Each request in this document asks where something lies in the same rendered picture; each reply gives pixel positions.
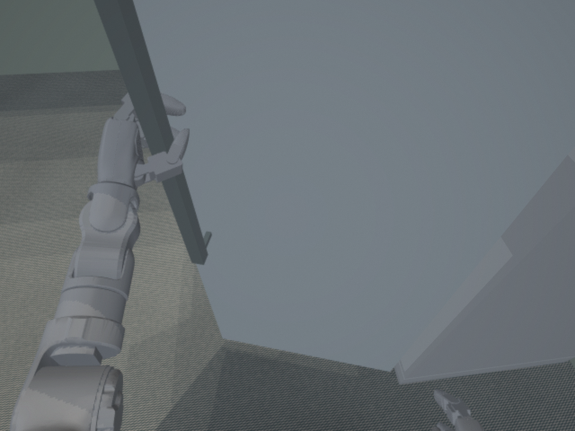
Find robot right hand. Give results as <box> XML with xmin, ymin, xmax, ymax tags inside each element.
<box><xmin>432</xmin><ymin>389</ymin><xmax>484</xmax><ymax>431</ymax></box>

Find robot left forearm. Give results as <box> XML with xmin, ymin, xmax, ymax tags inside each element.
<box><xmin>10</xmin><ymin>181</ymin><xmax>140</xmax><ymax>431</ymax></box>

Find fridge door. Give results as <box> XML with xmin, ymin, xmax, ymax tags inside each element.
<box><xmin>133</xmin><ymin>0</ymin><xmax>575</xmax><ymax>372</ymax></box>

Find handle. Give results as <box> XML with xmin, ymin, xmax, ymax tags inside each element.
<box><xmin>93</xmin><ymin>0</ymin><xmax>212</xmax><ymax>265</ymax></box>

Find robot left upper arm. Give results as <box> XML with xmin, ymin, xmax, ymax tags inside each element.
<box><xmin>14</xmin><ymin>365</ymin><xmax>123</xmax><ymax>431</ymax></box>

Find robot left hand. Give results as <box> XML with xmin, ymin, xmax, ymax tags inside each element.
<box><xmin>97</xmin><ymin>92</ymin><xmax>190</xmax><ymax>190</ymax></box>

